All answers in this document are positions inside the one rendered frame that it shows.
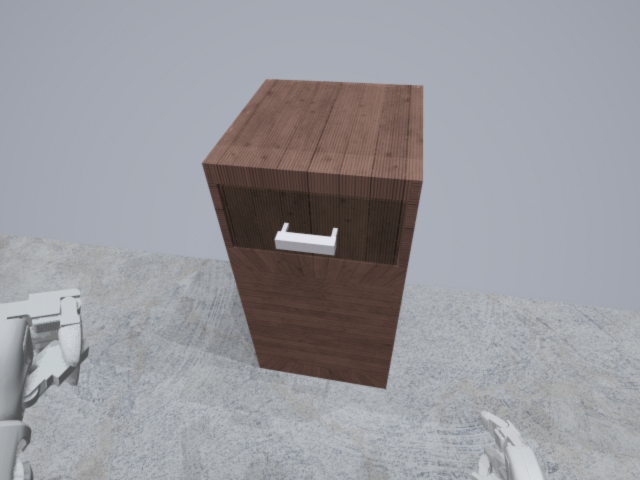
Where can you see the robot left hand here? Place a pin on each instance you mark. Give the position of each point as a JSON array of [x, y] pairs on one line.
[[56, 335]]

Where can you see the left robot forearm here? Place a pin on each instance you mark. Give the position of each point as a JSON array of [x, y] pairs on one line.
[[14, 438]]

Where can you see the drawer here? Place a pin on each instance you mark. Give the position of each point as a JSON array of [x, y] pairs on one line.
[[369, 229]]

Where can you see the cabinet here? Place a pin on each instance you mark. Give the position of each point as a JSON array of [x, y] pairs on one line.
[[317, 316]]

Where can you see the handle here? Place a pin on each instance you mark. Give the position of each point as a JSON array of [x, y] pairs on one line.
[[305, 242]]

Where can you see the robot right hand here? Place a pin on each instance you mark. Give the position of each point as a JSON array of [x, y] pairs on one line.
[[518, 462]]

